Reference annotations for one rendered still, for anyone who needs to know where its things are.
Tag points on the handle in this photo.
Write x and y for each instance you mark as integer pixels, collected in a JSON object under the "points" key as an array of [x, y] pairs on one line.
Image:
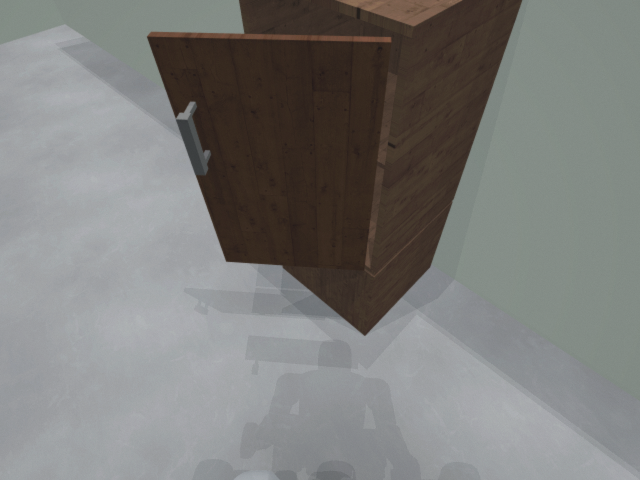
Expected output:
{"points": [[191, 140]]}

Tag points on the cupboard door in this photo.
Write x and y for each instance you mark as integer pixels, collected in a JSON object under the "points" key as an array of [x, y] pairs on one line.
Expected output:
{"points": [[293, 124]]}

